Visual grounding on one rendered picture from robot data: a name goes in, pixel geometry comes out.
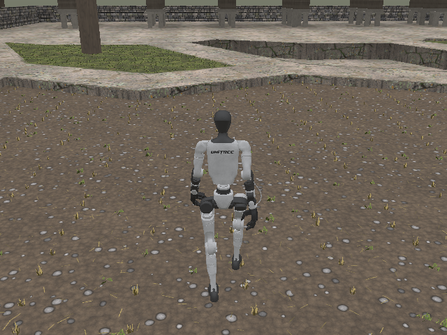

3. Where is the right robot hand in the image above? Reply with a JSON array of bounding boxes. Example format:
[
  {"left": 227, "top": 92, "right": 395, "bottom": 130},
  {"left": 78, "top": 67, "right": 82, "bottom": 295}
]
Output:
[{"left": 241, "top": 208, "right": 258, "bottom": 230}]

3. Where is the robot right forearm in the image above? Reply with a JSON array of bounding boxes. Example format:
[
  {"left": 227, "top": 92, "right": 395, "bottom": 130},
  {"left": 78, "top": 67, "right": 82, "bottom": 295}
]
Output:
[{"left": 244, "top": 170, "right": 257, "bottom": 209}]

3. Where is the robot right thigh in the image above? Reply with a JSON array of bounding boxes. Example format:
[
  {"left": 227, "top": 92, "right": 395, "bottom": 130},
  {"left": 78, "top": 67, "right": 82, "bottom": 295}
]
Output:
[{"left": 233, "top": 193, "right": 247, "bottom": 231}]

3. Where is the robot left forearm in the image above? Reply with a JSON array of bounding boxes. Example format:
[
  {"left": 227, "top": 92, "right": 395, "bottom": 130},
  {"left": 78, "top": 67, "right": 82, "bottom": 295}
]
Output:
[{"left": 190, "top": 168, "right": 200, "bottom": 195}]

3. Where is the left robot hand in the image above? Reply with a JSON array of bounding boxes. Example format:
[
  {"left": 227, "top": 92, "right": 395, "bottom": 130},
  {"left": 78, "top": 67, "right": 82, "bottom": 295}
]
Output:
[{"left": 190, "top": 192, "right": 206, "bottom": 206}]

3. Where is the left robot upper arm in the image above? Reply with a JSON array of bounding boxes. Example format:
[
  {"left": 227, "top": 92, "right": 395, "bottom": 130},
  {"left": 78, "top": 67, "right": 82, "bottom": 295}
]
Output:
[{"left": 193, "top": 140, "right": 209, "bottom": 178}]

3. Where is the humanoid robot torso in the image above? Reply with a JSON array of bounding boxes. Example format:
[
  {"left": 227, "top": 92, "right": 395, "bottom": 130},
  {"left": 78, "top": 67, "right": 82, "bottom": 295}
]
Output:
[{"left": 207, "top": 137, "right": 240, "bottom": 209}]

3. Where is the right robot upper arm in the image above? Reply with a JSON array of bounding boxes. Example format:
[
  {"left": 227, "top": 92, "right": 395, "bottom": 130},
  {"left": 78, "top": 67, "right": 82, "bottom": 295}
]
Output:
[{"left": 237, "top": 140, "right": 251, "bottom": 180}]

